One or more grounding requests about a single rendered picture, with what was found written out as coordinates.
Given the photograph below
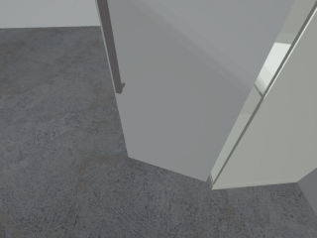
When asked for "handle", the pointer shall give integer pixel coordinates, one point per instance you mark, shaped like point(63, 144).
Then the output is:
point(110, 44)

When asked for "fridge door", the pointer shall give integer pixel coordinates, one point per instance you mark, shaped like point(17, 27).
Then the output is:
point(188, 68)

